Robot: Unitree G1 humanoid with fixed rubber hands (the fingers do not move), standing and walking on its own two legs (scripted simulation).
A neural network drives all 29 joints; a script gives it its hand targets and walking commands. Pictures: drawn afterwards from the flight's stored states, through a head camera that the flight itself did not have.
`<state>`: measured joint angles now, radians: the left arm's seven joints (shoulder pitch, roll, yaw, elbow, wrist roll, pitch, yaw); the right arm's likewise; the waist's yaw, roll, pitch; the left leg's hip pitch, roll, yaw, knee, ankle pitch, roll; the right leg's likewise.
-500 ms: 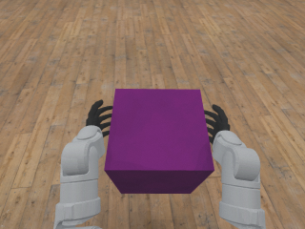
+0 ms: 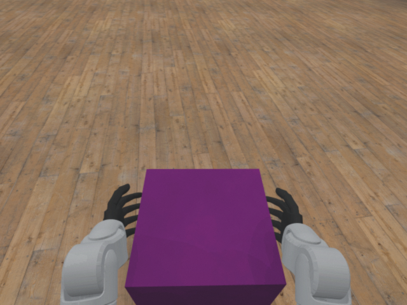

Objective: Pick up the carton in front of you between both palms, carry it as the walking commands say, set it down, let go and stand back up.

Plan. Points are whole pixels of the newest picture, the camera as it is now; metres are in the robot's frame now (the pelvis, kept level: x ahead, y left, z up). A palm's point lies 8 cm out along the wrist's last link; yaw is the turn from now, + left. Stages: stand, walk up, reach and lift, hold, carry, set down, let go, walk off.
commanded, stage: carry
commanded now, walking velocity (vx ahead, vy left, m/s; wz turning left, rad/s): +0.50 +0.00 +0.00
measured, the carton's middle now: (203, 250) +0.25 +0.00 +0.01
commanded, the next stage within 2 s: hold in 1.84 s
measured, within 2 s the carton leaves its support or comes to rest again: neither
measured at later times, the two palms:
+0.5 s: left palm (150, 131) +0.49 +0.13 +0.10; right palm (272, 137) +0.50 -0.17 +0.09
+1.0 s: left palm (144, 122) +0.54 +0.16 +0.09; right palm (259, 124) +0.55 -0.14 +0.09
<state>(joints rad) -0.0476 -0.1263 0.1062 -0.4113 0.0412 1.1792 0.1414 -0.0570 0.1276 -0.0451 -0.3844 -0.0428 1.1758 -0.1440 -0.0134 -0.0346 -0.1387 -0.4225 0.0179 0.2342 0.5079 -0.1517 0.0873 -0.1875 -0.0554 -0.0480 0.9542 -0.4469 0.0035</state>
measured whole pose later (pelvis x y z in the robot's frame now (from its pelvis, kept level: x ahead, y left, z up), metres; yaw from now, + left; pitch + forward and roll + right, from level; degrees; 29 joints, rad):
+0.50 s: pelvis +0.25 -0.03 +0.00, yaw +2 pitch +3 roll +0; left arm -0.04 -0.13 0.06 -0.46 0.05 1.20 0.13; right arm -0.02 0.13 -0.06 -0.50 -0.06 1.23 -0.14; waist 0.01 0.05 -0.09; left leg -0.18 0.06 0.09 0.63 -0.55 -0.03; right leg -0.40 -0.03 -0.24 0.45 -0.10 -0.09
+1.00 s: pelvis +0.31 -0.01 +0.00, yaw +3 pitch +3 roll -1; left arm -0.03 -0.13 0.06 -0.41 0.08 1.20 0.11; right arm -0.01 0.13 -0.05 -0.43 -0.07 1.21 -0.13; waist 0.00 0.02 -0.15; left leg -0.13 0.05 0.10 0.53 -0.44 -0.01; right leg -0.37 -0.07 -0.22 0.57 -0.25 -0.03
